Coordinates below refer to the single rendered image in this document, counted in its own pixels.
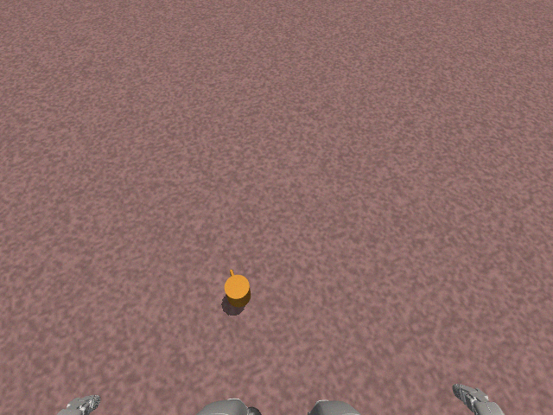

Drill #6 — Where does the right robot hand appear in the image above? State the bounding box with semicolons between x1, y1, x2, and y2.
452;384;505;415

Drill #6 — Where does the left robot hand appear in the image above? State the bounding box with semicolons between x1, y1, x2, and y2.
56;395;100;415

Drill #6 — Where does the mug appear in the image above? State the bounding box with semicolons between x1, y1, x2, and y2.
225;270;251;307

